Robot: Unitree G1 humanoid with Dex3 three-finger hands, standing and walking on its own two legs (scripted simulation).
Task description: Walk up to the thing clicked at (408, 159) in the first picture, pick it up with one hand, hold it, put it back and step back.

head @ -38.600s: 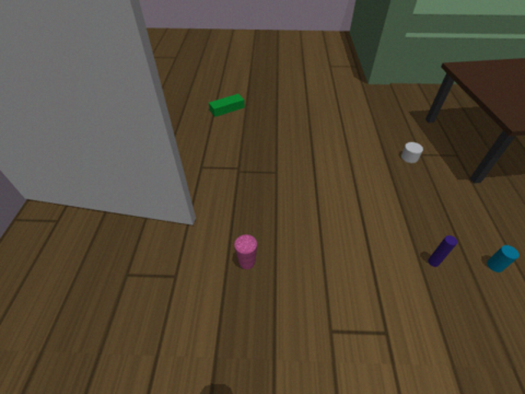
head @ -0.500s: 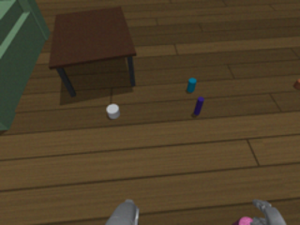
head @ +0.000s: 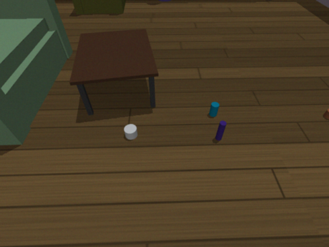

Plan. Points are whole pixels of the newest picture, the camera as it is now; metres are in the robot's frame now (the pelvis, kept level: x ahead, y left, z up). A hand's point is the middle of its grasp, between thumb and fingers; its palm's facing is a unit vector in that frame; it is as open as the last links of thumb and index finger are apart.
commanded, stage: step back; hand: left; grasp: from above
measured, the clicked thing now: (130, 131) +1.06 +0.26 -0.72
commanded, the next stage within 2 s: stand in 0.60 s
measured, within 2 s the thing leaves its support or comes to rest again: neither
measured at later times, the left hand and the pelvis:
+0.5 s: hand out of the picture +0.11 +0.29 -0.15, palm faces +0.03 -0.94 -0.35, open 7.4 cm; pelvis +0.05 +0.02 +0.01, yaw +1 degrees
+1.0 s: hand out of the picture +0.13 +0.26 -0.13, palm faces -0.03 -0.95 -0.32, open 7.4 cm; pelvis +0.04 +0.02 +0.02, yaw +0 degrees
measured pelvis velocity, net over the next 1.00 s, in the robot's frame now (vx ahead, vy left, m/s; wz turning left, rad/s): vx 0.04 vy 0.02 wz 0.00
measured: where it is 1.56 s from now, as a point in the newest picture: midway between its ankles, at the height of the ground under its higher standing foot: outside the picture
